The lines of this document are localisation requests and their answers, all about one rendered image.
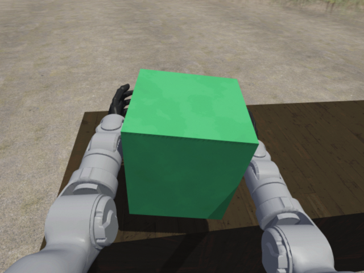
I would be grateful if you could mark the left robot hand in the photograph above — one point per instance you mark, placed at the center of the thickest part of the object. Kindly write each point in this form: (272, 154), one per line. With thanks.
(118, 102)

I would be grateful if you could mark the right robot hand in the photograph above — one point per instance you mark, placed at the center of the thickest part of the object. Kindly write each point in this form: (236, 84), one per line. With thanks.
(253, 122)

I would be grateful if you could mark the robot left forearm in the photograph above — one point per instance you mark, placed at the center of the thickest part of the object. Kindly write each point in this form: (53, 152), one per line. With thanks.
(100, 164)

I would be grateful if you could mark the robot right forearm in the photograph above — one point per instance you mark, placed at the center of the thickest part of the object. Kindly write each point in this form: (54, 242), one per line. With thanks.
(273, 201)

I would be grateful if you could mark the right robot upper arm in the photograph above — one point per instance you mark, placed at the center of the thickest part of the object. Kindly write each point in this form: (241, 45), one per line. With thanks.
(296, 249)

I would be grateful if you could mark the carton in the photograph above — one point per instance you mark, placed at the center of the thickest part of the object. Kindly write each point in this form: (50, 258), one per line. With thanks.
(187, 141)

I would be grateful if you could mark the left robot upper arm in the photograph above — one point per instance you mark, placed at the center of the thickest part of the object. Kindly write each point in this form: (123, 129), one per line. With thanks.
(77, 228)

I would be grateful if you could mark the pedestal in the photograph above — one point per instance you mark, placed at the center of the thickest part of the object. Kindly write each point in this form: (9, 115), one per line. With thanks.
(318, 148)

